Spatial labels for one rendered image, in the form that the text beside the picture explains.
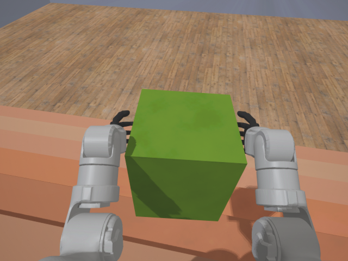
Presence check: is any left robot upper arm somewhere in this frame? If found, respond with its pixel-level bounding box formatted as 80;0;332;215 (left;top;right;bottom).
38;213;123;261

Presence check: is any right robot forearm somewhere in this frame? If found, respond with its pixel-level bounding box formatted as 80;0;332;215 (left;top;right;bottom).
244;126;321;255

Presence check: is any right robot upper arm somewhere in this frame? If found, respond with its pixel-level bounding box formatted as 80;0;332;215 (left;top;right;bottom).
252;216;321;261

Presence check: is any right robot hand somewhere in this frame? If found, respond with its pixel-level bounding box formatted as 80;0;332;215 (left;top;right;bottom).
237;111;259;154

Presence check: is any left robot hand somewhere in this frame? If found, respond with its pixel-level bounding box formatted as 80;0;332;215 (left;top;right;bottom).
110;110;133;143

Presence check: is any left robot forearm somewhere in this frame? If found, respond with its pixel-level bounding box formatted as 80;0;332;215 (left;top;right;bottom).
60;125;127;252

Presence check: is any carton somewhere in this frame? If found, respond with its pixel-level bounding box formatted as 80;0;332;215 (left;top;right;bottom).
125;89;247;221

